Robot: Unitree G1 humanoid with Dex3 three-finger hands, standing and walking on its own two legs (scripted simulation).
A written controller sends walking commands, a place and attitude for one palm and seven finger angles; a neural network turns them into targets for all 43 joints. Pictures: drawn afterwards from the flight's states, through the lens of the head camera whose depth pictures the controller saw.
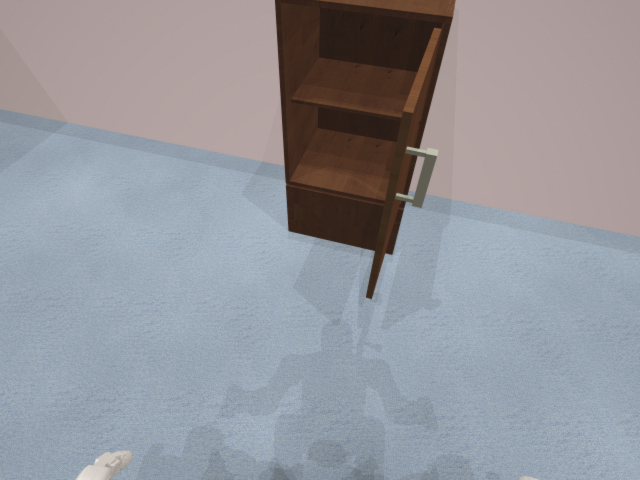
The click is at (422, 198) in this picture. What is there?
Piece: cupboard door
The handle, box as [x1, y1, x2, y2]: [395, 147, 437, 207]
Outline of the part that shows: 407,147 405,152 406,153 424,156 425,158 415,195 412,197 396,193 395,198 409,201 412,203 412,205 421,207 437,154 437,150 431,148 422,150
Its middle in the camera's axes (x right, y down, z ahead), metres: +0.20 -0.13 +0.82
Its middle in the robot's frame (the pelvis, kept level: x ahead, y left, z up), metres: +0.71 -0.17 -0.05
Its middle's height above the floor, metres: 0.72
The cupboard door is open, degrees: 87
